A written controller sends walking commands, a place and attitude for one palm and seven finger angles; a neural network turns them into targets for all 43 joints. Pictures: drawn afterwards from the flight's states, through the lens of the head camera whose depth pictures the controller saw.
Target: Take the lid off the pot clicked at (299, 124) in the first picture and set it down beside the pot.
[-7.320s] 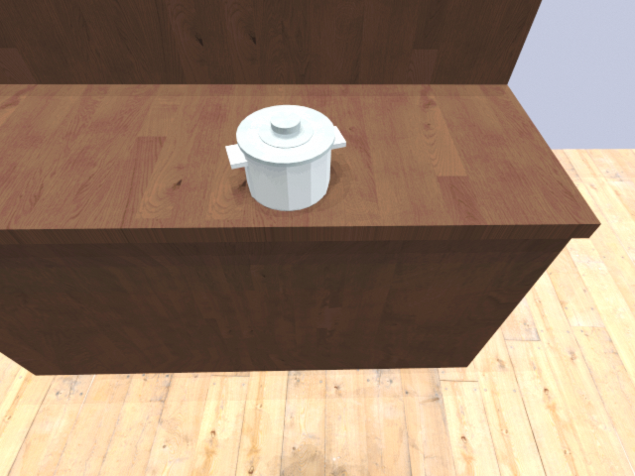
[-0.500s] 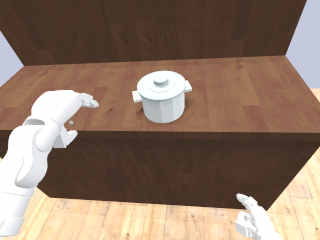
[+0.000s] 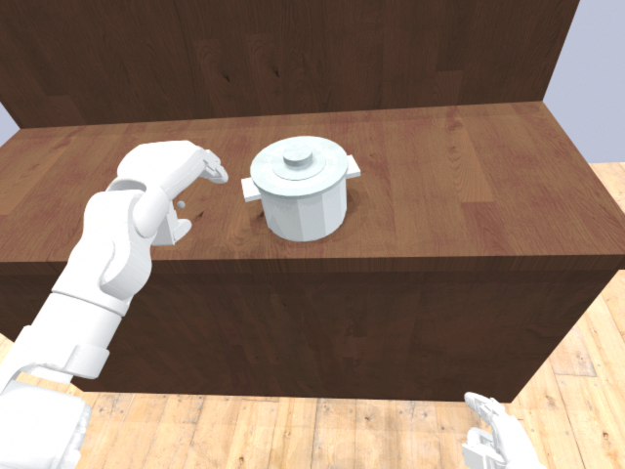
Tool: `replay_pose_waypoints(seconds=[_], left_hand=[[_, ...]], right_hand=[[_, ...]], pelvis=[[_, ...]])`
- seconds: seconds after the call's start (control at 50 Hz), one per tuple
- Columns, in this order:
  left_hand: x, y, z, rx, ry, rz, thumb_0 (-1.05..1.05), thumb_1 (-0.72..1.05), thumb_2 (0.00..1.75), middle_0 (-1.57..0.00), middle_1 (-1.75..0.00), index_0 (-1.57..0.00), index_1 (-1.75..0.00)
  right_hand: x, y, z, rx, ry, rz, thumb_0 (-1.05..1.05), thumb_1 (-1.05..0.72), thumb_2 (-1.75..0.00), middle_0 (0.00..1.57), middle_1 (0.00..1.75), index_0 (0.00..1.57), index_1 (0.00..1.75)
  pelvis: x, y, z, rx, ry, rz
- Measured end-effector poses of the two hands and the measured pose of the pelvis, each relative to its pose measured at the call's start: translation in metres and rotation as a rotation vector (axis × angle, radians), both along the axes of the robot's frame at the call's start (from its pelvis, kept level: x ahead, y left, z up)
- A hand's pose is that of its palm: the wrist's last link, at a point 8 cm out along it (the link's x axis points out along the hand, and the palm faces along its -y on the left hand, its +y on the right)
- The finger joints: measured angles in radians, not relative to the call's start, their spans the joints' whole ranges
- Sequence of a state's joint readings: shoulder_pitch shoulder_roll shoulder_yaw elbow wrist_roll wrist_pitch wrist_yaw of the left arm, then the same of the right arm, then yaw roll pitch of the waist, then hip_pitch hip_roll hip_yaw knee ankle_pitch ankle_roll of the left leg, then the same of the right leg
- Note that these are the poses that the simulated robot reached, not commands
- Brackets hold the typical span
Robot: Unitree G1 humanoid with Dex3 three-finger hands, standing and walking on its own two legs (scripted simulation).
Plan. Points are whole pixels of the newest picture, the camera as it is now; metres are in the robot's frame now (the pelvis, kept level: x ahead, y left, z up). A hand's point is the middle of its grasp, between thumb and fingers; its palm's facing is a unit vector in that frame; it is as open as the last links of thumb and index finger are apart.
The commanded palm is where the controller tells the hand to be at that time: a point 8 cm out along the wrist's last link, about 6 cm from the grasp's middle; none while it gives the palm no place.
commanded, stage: move the open hand above the knob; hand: left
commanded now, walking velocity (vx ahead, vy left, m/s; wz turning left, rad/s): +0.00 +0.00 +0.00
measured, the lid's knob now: (297, 154) +0.57 +0.08 +0.11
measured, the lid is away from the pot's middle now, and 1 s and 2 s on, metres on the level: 0.00 0.00 0.00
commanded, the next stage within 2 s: none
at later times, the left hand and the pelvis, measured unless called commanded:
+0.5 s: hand (226, 171) +0.44 +0.16 +0.17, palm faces -0.20 -0.07 -0.98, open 10.2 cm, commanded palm +0.43 +0.15 +0.24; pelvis +0.03 -0.01 +0.00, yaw +0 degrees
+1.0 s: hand (279, 137) +0.51 +0.10 +0.18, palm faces -0.27 -0.06 -0.96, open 10.2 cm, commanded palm +0.51 +0.10 +0.24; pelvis +0.04 -0.01 +0.00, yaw -1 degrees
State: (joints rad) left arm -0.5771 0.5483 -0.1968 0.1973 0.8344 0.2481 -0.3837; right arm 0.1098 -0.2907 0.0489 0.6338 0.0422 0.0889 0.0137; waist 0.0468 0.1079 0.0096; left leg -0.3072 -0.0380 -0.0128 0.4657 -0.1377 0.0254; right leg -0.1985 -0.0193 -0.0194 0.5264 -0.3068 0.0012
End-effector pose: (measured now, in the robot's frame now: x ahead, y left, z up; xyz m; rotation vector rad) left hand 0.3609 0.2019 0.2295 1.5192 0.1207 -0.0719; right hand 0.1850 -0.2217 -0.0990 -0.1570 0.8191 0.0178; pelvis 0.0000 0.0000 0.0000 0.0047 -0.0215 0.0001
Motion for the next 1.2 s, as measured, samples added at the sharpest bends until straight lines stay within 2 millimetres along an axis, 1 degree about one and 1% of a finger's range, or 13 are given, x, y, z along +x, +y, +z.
replay_pose_waypoints(seconds=[0.08, 0.18, 0.3, 0.44, 0.54, 0.64, 0.7, 0.76, 0.88, 1.0, 1.1, 1.2], left_hand=[[0.014, -0.011, 0.000, 0.002, 0.017, -0.012, 0.00, -0.37, 1.60, -0.87, -0.08, -0.86, -0.08], [0.031, -0.017, 0.004, -0.003, 0.022, 0.007, 0.00, -0.37, 1.60, -0.87, -0.08, -0.86, -0.08], [0.044, -0.029, 0.001, -0.017, 0.042, 0.001, 0.00, -0.36, 1.60, -0.86, -0.08, -0.86, -0.08], [0.063, -0.034, 0.001, -0.011, 0.070, 0.027, 0.00, -0.36, 1.60, -0.86, -0.08, -0.86, -0.08], [0.077, -0.046, 0.001, -0.008, 0.087, 0.019, 0.00, -0.36, 1.60, -0.86, -0.08, -0.86, -0.08], [0.091, -0.062, 0.002, 0.005, 0.099, 0.000, 0.00, -0.36, 1.60, -0.86, -0.08, -0.86, -0.08], [0.101, -0.073, 0.004, -0.001, 0.101, -0.014, 0.00, -0.36, 1.60, -0.86, -0.08, -0.86, -0.08], [0.112, -0.079, 0.004, -0.001, 0.113, -0.002, 0.00, -0.36, 1.60, -0.86, -0.08, -0.86, -0.08], [0.130, -0.092, 0.009, 0.009, 0.115, -0.003, 0.00, -0.36, 1.60, -0.86, -0.08, -0.86, -0.08], [0.146, -0.103, 0.007, -0.012, 0.148, 0.002, 0.00, -0.36, 1.60, -0.86, -0.08, -0.86, -0.08], [0.155, -0.117, 0.014, 0.008, 0.125, -0.020, 0.00, -0.36, 1.60, -0.86, -0.08, -0.86, -0.08], [0.167, -0.118, 0.008, -0.025, 0.162, 0.033, 0.00, -0.36, 1.60, -0.86, -0.08, -0.86, -0.08]], right_hand=[[-0.001, -0.006, -0.004, -0.004, 0.023, -0.015, 0.02, -0.91, -0.90, 0.20, 0.30, 0.20, 0.30], [0.000, -0.012, -0.007, 0.001, 0.042, -0.030, 0.02, -0.91, -0.90, 0.20, 0.30, 0.20, 0.30], [0.008, -0.015, -0.008, 0.009, 0.048, -0.040, 0.02, -0.91, -0.90, 0.20, 0.30, 0.20, 0.30], [0.016, -0.018, -0.007, 0.005, 0.053, -0.047, 0.01, -0.91, -0.90, 0.20, 0.30, 0.20, 0.30], [0.019, -0.019, -0.009, 0.004, 0.069, -0.049, 0.01, -0.91, -0.90, 0.20, 0.30, 0.20, 0.30], [0.016, -0.018, -0.013, 0.009, 0.096, -0.058, 0.01, -0.91, -0.90, 0.20, 0.30, 0.20, 0.30], [0.011, -0.018, -0.017, 0.011, 0.119, -0.069, 0.01, -0.91, -0.90, 0.20, 0.30, 0.20, 0.30], [0.002, -0.019, -0.020, 0.012, 0.147, -0.087, 0.01, -0.91, -0.90, 0.20, 0.30, 0.20, 0.30], [-0.022, -0.025, -0.028, 0.007, 0.211, -0.132, 0.01, -0.91, -0.90, 0.20, 0.30, 0.20, 0.30], [-0.047, -0.034, -0.033, -0.012, 0.278, -0.183, 0.01, -0.91, -0.90, 0.20, 0.30, 0.20, 0.30], [-0.064, -0.041, -0.034, -0.025, 0.308, -0.222, 0.01, -0.91, -0.90, 0.20, 0.30, 0.20, 0.30], [-0.079, -0.046, -0.033, -0.040, 0.340, -0.262, 0.01, -0.91, -0.90, 0.20, 0.30, 0.20, 0.30]], pelvis=[[0.005, -0.001, 0.000, 0.004, 0.007, -0.002], [0.010, -0.004, -0.001, 0.008, 0.020, -0.003], [0.018, -0.006, -0.001, 0.012, 0.034, -0.005], [0.023, -0.009, -0.002, 0.013, 0.045, 0.002], [0.026, -0.009, -0.002, 0.013, 0.058, 0.007], [0.029, -0.009, -0.003, 0.014, 0.070, 0.010], [0.031, -0.008, -0.002, 0.015, 0.077, 0.008], [0.032, -0.008, -0.002, 0.017, 0.085, 0.002], [0.037, -0.008, -0.001, 0.019, 0.100, -0.006], [0.040, -0.008, 0.000, 0.020, 0.111, -0.016], [0.043, -0.007, 0.000, 0.019, 0.123, -0.022], [0.043, -0.008, 0.001, 0.020, 0.137, -0.033]])
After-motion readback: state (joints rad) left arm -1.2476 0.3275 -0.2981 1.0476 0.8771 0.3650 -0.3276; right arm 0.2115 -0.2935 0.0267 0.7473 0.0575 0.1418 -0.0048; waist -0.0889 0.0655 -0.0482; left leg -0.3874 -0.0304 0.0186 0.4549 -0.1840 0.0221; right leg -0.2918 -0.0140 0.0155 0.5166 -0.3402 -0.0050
